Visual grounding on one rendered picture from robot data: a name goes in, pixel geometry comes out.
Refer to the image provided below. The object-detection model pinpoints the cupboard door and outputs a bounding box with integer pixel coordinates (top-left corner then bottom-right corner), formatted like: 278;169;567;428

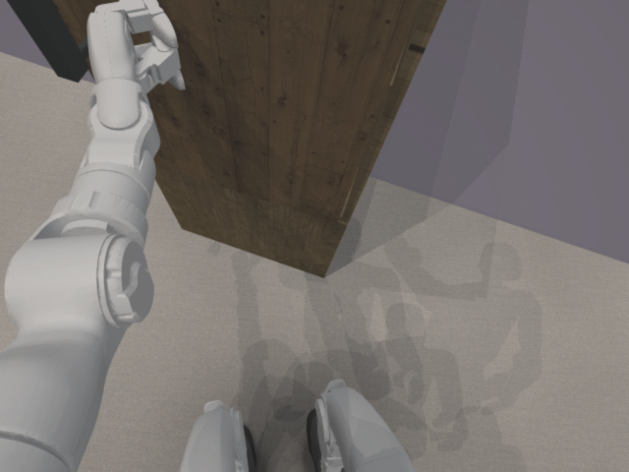
52;0;422;223

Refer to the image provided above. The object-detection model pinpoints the robot left hand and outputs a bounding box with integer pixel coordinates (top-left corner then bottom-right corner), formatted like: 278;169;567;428
86;0;185;93

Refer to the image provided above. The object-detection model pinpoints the right robot shin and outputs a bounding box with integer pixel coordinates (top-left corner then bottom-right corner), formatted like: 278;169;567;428
317;380;346;472

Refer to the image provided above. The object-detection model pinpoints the left robot upper arm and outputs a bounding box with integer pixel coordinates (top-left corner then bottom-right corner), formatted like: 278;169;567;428
0;233;154;472

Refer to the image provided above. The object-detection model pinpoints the robot right thigh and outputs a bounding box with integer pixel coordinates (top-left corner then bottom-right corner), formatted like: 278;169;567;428
315;387;417;472

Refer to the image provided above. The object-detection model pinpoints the robot left forearm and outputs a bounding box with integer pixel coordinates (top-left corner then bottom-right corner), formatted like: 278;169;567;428
5;79;160;323

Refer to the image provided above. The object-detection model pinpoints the handle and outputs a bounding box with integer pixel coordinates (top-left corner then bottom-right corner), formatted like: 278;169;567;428
7;0;89;83

